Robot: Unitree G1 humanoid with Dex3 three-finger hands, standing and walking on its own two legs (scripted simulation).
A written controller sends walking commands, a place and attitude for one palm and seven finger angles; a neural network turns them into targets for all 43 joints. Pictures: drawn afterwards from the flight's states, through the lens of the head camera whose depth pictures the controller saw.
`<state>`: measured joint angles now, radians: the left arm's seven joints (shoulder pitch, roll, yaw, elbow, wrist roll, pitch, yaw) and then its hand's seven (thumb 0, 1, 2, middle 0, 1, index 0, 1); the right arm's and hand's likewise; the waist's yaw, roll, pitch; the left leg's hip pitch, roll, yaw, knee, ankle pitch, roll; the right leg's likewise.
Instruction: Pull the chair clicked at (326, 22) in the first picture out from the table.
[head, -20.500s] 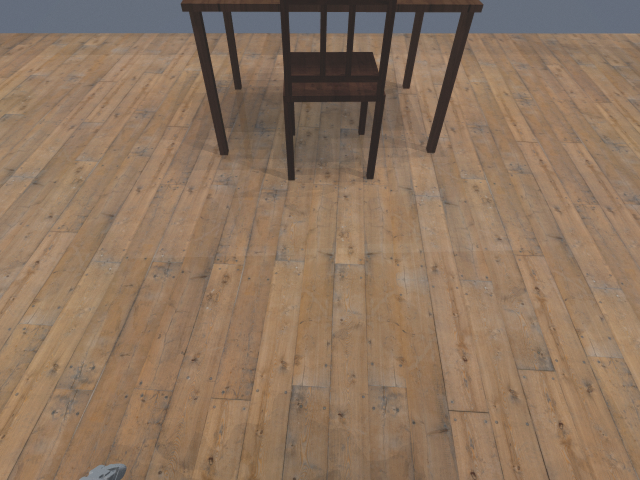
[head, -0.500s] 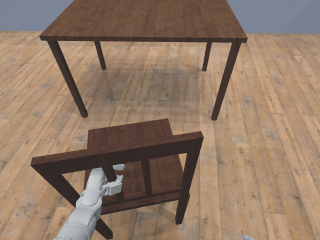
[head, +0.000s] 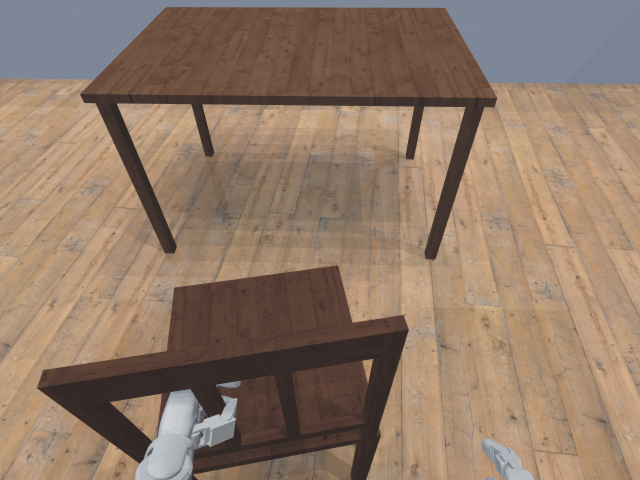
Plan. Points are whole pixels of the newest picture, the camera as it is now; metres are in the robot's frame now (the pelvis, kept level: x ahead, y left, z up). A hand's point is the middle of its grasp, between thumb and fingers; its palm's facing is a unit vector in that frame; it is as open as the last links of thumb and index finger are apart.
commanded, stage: stop walking, hand still on the chair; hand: left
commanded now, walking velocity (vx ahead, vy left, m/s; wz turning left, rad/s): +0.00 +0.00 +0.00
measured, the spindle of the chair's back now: (220, 415) +0.23 +0.17 -0.12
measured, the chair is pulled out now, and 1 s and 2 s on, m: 0.66 0.66 0.66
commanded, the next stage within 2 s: open the thumb and straighten the fingers in 0.26 s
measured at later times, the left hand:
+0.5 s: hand (226, 413) +0.22 +0.15 -0.07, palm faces +0.11 -0.98 -0.16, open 5.9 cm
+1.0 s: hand (220, 410) +0.23 +0.16 -0.07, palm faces +0.12 -0.98 -0.19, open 16.2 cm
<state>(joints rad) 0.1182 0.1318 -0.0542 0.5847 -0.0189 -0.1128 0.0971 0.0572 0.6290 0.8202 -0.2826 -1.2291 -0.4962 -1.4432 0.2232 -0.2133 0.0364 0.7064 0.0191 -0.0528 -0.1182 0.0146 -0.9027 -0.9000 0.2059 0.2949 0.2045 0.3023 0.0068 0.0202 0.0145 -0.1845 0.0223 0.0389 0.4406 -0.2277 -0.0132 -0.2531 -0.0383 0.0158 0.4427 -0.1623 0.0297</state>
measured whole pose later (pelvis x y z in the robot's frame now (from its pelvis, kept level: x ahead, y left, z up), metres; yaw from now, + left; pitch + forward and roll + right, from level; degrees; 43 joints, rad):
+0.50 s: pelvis +0.01 -0.01 -0.01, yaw +3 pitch +2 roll +0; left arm 0.19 0.17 -0.04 0.39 -0.07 -0.01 0.08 0.06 0.57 0.78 -0.34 -1.30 -0.50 -1.44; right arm 0.20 -0.24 0.02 0.63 0.06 -0.05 -0.08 0.01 -0.90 -0.90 0.21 0.29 0.20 0.30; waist -0.02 0.01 -0.02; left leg -0.29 0.03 -0.01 0.54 -0.28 -0.03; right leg -0.34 -0.04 -0.03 0.55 -0.23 0.01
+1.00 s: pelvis +0.04 -0.01 -0.04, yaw +4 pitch +9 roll +0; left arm 0.38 0.18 -0.04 -0.01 -0.07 0.20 0.05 -0.01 -0.51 0.22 -0.16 -0.46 -0.16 -0.46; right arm 0.25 -0.26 0.02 0.54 0.03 -0.17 -0.10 0.02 -0.90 -0.90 0.21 0.29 0.20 0.30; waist -0.01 0.06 -0.12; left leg -0.55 0.02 -0.04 0.85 -0.46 -0.03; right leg -0.59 -0.06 -0.05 0.84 -0.41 0.02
